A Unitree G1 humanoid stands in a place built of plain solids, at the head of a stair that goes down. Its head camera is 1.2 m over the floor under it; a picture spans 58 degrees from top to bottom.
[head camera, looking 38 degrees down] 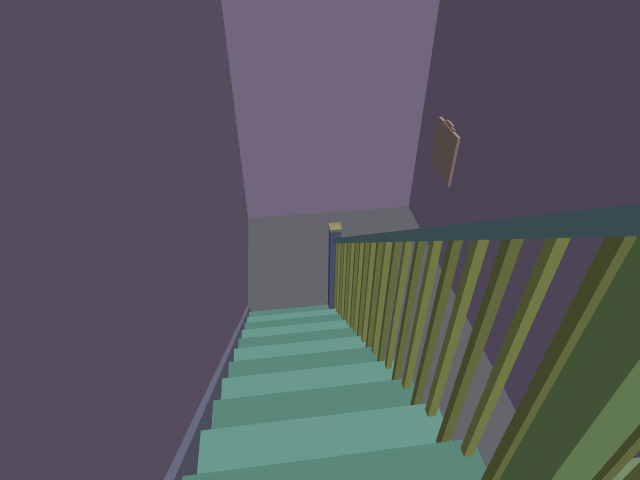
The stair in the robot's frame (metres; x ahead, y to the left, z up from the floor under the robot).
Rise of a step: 0.20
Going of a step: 0.26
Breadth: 0.94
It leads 7 degrees to the left of straight ahead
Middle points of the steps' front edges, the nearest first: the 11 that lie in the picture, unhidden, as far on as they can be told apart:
0.66 -0.04 -0.20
0.92 -0.01 -0.40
1.17 0.02 -0.60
1.43 0.06 -0.81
1.68 0.09 -1.01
1.94 0.12 -1.21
2.19 0.16 -1.42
2.45 0.19 -1.62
2.70 0.22 -1.82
2.96 0.25 -2.03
3.21 0.33 -2.23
